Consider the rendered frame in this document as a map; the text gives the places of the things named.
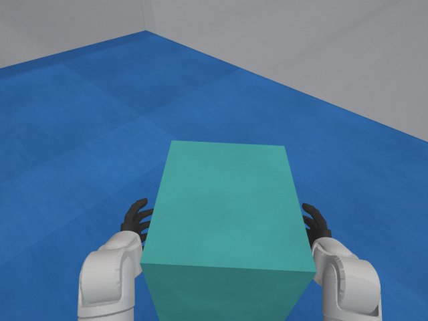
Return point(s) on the left robot forearm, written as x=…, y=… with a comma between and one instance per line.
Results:
x=106, y=283

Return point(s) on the left robot hand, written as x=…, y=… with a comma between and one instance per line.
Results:
x=132, y=219

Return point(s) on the right robot hand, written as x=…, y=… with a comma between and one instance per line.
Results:
x=317, y=225

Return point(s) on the right robot forearm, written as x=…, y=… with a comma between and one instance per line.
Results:
x=351, y=289

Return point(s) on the carton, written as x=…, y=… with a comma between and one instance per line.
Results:
x=227, y=240

